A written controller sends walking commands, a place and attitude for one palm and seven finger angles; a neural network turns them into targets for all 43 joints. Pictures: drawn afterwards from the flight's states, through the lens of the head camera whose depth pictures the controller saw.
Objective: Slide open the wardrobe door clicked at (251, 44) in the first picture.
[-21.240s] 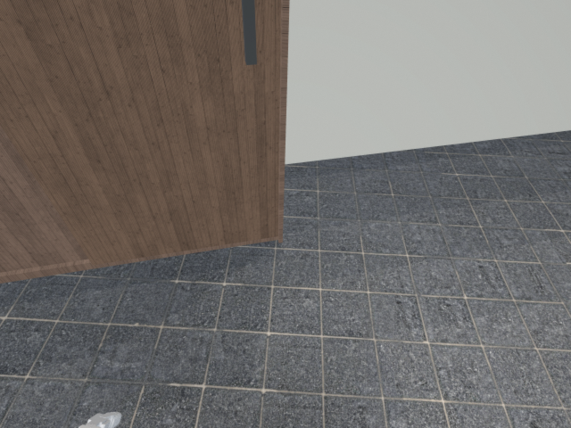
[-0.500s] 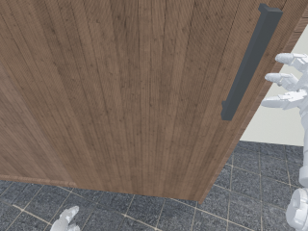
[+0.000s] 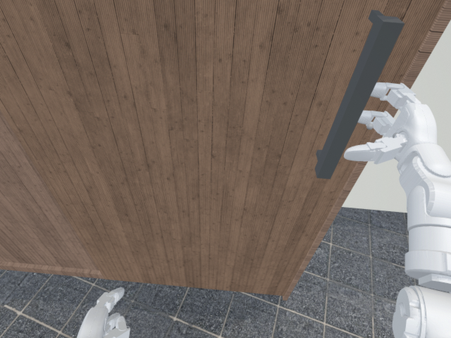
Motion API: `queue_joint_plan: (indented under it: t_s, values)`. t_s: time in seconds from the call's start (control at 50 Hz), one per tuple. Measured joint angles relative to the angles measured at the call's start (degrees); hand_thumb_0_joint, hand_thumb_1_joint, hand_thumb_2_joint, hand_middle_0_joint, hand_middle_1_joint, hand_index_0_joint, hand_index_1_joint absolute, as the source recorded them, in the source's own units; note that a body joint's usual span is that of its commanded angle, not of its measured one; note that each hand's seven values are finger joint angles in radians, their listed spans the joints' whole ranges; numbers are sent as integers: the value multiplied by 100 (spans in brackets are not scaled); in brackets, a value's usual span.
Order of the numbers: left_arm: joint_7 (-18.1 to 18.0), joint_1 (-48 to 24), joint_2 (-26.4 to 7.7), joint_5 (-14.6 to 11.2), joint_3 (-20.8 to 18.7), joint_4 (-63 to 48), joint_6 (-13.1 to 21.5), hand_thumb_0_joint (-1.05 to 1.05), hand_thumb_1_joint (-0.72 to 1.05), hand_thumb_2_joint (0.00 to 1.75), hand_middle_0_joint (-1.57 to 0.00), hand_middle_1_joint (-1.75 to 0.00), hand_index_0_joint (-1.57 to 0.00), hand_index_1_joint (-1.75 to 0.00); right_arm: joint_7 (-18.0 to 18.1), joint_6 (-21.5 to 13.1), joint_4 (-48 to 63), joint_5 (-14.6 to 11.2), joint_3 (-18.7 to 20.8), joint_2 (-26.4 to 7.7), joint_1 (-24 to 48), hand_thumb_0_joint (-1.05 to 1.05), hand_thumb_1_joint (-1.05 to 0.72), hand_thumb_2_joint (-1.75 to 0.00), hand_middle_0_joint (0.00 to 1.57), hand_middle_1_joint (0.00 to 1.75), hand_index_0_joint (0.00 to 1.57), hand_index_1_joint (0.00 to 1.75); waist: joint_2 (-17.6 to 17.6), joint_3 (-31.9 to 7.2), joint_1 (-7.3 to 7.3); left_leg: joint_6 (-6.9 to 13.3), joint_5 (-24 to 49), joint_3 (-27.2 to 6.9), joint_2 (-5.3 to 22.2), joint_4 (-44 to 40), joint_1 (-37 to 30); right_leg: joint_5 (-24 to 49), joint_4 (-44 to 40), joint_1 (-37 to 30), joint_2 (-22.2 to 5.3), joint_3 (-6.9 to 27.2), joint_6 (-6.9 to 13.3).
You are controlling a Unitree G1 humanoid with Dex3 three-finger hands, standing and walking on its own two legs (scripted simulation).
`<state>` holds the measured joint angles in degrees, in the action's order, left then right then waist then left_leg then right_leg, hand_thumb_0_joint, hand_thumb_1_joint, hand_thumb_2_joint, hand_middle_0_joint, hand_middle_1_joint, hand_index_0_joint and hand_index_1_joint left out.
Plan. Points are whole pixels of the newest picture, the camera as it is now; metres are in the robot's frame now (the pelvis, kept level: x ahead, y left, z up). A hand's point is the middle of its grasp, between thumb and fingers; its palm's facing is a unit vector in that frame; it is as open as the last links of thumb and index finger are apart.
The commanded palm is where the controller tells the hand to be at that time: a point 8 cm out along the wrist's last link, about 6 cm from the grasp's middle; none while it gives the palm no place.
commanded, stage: feel for the door with the fingertips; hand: right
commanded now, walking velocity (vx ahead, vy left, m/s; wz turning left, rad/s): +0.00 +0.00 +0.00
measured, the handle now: (345, 106) +0.46 -0.16 +0.23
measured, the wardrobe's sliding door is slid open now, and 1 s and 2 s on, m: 0.00 0.00 0.00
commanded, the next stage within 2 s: slide the fingers in behind the handle in 0.58 s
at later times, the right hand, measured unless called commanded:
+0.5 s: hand (371, 121) +0.42 -0.19 +0.23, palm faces +0.06 +1.00 -0.01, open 13.9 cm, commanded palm +0.40 -0.24 +0.23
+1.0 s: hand (375, 124) +0.41 -0.19 +0.23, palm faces +0.04 +1.00 +0.00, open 13.9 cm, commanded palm +0.38 -0.24 +0.23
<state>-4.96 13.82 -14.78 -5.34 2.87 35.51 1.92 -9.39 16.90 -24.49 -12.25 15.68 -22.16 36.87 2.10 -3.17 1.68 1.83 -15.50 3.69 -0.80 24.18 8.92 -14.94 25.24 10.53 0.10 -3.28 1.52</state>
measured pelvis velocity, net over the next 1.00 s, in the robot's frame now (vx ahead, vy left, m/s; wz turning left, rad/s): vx -0.01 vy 0.00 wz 0.01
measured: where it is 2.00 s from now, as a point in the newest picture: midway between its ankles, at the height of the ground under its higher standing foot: outside the picture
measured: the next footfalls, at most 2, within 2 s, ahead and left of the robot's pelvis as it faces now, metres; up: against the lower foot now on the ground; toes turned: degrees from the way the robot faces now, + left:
none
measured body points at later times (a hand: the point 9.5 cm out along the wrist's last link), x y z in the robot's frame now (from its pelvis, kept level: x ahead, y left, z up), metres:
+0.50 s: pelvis -0.01 +0.01 +0.00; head -0.03 +0.02 +0.45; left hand +0.10 +0.27 -0.10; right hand +0.41 -0.24 +0.24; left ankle -0.03 +0.10 -0.74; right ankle -0.02 -0.10 -0.74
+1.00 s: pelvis -0.01 +0.00 +0.00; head -0.03 +0.01 +0.45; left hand +0.09 +0.27 -0.10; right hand +0.40 -0.25 +0.23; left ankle -0.03 +0.10 -0.74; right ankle -0.02 -0.10 -0.74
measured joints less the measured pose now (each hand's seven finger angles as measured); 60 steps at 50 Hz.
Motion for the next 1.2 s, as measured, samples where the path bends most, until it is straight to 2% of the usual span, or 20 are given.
queue_joint_plan:
  t_s: [0.08, 0.2, 0.34, 0.48, 0.7, 0.88, 1.02, 1.2]
  values:
    - [-4, -45, 21, -4, 25, 45, -73, 1, 90, 90, -20, -30, -20, -30, 34, 111, 1, -24, -55, 54, 52, -1, 50, -30, 30, 120, 30, 120, -10, -43, -41, 3, -15, 26, 6, 9, -34, 0, 2, -27, 7, 26, -5]
    - [-21, -86, 14, -8, 34, 68, -141, 1, 90, 90, -20, -30, -20, -30, 131, 227, -249, 67, -102, -38, 211, -1, 50, -30, 31, 120, 30, 120, -47, -9, -33, 27, 0, 67, -5, 23, -23, 24, 29, 2, -4, 67, -21]
    - [-67, -5, -37, 7, 8, 159, -131, 1, 90, 90, -20, -30, -20, -30, 72, -9, -532, 48, -98, -87, 438, -1, 50, -30, 30, 120, 30, 120, -77, 49, 8, 46, 40, 99, -12, 17, -2, 76, 23, 33, -10, 99, -34]
    - [-76, 165, -84, -9, -21, 232, -101, 1, 90, 90, -20, -30, -20, -30, 22, -144, -1286, 137, -45, -311, 837, -1, 50, -30, 31, 120, 30, 120, -79, 41, 126, 64, 85, 90, -41, 17, 99, 103, 47, 137, -41, 90, -47]
    - [-81, 481, -119, -3, -60, 365, 2, 1, 90, 90, -20, -30, -20, -30, -171, -567, -1765, 137, 83, -428, 942, -1, 50, -30, 34, 124, 33, 122, -77, 43, 173, 67, 138, 58, -63, -9, 154, 135, 35, 184, -63, 59, -44]
    - [-48, 494, -126, -13, -77, 259, 84, 1, 90, 90, -20, -30, -20, -30, -209, -695, -1619, 122, 180, -434, 757, -1, 50, -30, 34, 123, 32, 122, -45, 38, 194, 51, 169, -13, -72, -30, 158, 139, 11, 163, -72, -10, -28]
    - [-21, 391, -99, -24, -61, 152, 62, 1, 90, 90, -20, -30, -20, -30, -206, -526, -1111, 69, 201, -319, 418, -1, 50, -30, 32, 121, 31, 121, -52, -5, 128, 34, 155, -45, -65, -50, 91, 117, -14, 85, -63, -39, -14]
    - [-32, 96, -63, -33, -23, 95, 46, 1, 90, 90, -20, -30, -20, -30, -64, -184, -524, 8, -60, -79, 253, -1, 50, -30, 31, 120, 30, 120, -69, 27, -17, 9, 110, 33, -19, -34, 20, 88, 30, 61, -16, 40, 6]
